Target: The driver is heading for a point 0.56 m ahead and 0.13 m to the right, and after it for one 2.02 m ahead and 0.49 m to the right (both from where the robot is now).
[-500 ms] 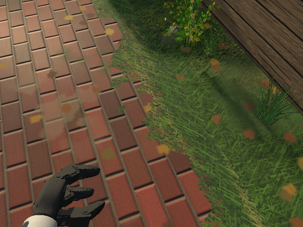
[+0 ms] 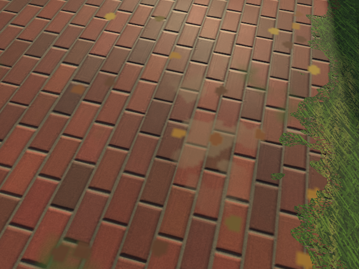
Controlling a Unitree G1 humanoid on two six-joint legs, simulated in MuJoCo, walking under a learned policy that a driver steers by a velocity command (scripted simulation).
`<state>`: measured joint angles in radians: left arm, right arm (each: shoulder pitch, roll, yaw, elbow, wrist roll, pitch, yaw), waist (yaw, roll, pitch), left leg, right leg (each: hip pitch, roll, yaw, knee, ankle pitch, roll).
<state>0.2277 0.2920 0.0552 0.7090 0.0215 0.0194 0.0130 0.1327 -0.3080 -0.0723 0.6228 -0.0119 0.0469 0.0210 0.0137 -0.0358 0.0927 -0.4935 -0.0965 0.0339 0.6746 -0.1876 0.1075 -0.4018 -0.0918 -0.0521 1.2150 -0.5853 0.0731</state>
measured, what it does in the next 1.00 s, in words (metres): walks ahead, turning right: right foot, then left foot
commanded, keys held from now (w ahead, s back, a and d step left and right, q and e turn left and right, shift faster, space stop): w+shift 0.06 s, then w+e+shift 0.62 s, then w+shift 0.10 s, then shift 0.22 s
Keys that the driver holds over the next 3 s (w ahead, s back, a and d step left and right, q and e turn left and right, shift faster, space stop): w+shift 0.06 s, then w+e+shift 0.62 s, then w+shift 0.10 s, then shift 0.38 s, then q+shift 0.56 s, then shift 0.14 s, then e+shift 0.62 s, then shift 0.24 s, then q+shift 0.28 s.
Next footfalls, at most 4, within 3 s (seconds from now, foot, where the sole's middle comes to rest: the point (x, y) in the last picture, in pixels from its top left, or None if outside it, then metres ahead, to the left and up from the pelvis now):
0.36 right None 0.12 -0.13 -0.75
0.76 left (179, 250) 0.49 0.01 -0.75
1.14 right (256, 210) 0.65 -0.29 -0.75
1.58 left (199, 206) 0.66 -0.07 -0.75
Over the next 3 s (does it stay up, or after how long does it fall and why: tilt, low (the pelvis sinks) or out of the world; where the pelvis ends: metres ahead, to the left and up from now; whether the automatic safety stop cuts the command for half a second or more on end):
stays up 0.65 -0.12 0.03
